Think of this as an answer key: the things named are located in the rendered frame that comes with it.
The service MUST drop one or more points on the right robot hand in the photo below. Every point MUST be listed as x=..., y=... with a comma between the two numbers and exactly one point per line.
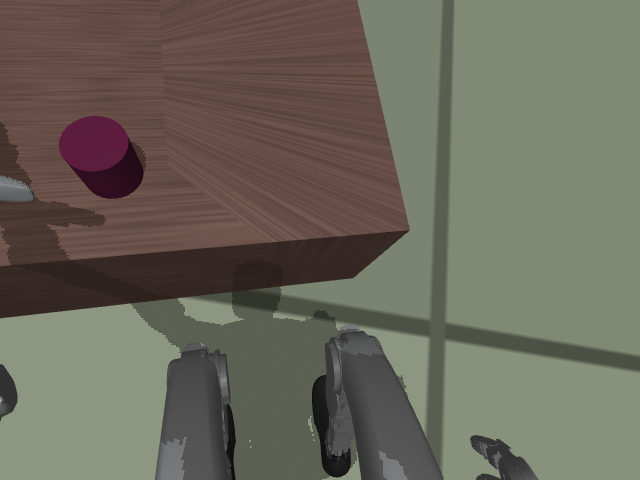
x=500, y=456

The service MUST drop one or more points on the right robot foot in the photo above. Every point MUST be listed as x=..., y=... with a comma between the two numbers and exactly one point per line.
x=335, y=466

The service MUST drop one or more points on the left robot arm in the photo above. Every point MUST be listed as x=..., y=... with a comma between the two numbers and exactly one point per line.
x=8, y=392

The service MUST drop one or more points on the can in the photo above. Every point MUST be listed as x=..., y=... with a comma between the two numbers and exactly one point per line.
x=100, y=153

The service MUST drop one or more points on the left robot hand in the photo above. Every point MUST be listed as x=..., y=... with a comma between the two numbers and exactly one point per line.
x=12, y=190

